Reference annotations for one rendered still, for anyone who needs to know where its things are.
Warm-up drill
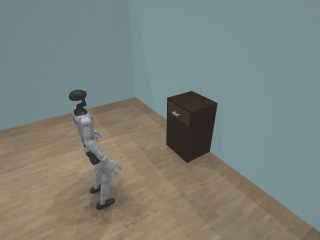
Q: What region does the robot left hand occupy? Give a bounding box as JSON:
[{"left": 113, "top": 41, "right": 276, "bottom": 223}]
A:
[{"left": 94, "top": 130, "right": 103, "bottom": 141}]

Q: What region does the robot right hand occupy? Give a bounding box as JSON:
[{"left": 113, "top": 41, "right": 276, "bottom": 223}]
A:
[{"left": 106, "top": 159, "right": 122, "bottom": 175}]

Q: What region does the robot torso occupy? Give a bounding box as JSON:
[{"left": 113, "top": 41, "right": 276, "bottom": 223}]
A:
[{"left": 73, "top": 111, "right": 96, "bottom": 158}]

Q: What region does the right robot forearm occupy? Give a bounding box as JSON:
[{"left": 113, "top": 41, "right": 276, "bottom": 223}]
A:
[{"left": 87, "top": 141, "right": 110, "bottom": 164}]

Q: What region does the drawer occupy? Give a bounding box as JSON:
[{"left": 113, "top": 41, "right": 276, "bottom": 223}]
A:
[{"left": 168, "top": 101, "right": 190, "bottom": 126}]

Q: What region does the left robot shin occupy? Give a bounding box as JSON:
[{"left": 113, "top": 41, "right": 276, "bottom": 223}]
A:
[{"left": 94, "top": 168, "right": 104, "bottom": 189}]

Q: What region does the robot right upper arm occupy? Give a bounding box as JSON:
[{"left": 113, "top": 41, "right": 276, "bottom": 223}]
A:
[{"left": 80, "top": 116, "right": 94, "bottom": 148}]

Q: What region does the cabinet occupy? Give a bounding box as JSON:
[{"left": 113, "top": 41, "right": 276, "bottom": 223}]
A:
[{"left": 166, "top": 91, "right": 218, "bottom": 163}]

